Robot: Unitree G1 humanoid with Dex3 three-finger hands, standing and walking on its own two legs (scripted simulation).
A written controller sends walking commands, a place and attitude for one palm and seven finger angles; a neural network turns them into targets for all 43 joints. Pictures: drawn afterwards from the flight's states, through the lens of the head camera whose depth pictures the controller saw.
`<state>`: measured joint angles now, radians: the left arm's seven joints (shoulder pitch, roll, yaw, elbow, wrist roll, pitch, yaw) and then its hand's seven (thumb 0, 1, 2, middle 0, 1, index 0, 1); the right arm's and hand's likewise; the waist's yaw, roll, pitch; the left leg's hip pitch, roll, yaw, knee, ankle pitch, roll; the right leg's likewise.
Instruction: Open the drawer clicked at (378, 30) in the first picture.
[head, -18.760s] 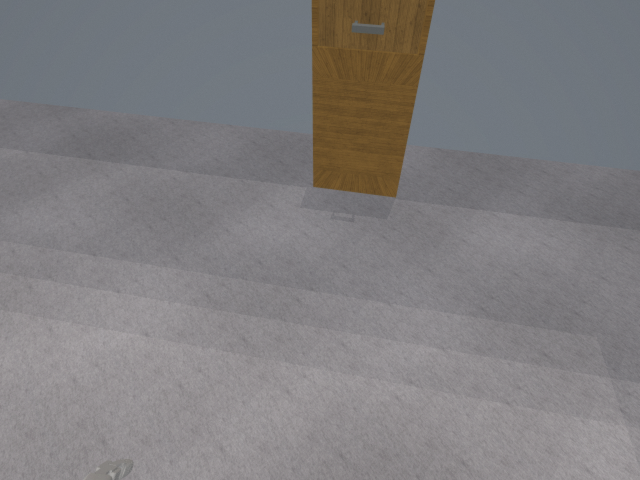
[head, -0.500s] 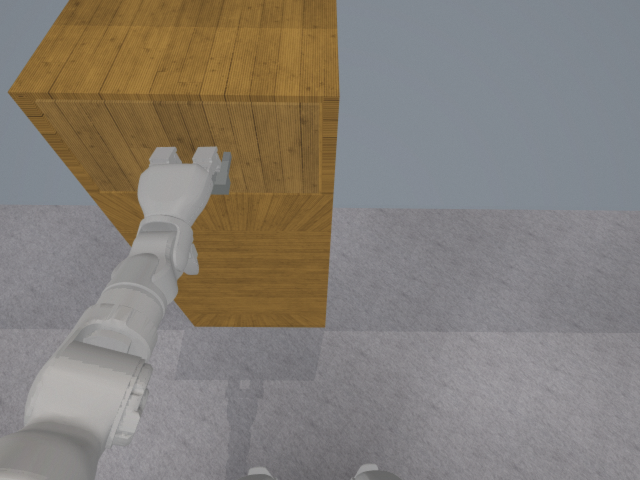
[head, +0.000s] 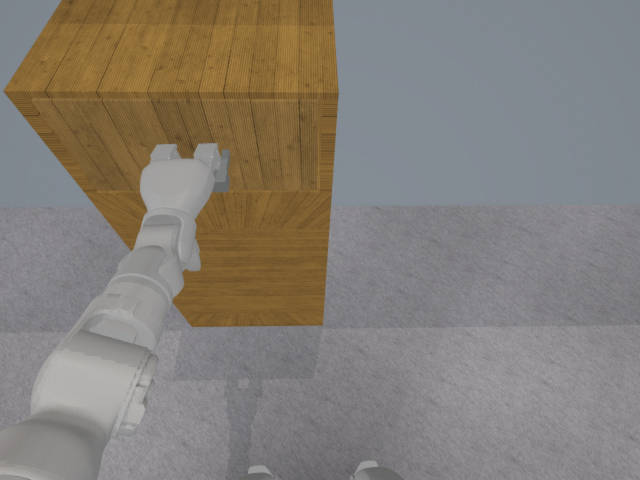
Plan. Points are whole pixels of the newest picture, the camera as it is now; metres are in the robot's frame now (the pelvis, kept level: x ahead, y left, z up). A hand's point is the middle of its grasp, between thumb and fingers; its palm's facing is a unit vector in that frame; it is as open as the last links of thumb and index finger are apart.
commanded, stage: close the thumb around the handle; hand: left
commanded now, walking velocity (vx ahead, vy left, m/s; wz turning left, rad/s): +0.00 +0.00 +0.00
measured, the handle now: (190, 169) +0.53 +0.16 +0.04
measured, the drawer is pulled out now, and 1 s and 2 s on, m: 0.00 0.00 0.06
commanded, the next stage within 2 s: pull the drawer open in 0.70 s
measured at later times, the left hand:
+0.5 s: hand (191, 206) +0.48 +0.16 +0.01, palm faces -0.04 -0.03 -1.00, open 7.5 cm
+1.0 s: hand (191, 207) +0.48 +0.16 +0.01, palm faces -0.04 -0.04 -1.00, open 5.4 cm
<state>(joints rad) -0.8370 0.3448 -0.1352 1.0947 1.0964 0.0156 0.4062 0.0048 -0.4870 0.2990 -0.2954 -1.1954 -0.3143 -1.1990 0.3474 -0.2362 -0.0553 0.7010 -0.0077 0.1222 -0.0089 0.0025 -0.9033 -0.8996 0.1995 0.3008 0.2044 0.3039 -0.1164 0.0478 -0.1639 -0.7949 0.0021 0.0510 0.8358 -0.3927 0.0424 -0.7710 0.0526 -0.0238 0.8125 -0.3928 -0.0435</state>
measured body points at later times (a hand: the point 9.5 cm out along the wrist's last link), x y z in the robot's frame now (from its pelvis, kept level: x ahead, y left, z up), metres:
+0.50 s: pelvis +0.01 +0.00 +0.00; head +0.10 +0.00 +0.44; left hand +0.48 +0.16 +0.07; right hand +0.02 -0.26 -0.13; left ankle -0.01 +0.09 -0.70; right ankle -0.01 -0.09 -0.70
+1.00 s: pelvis +0.02 +0.00 +0.01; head +0.10 -0.01 +0.45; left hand +0.48 +0.16 +0.07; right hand +0.04 -0.27 -0.13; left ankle -0.01 +0.09 -0.70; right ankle -0.01 -0.09 -0.70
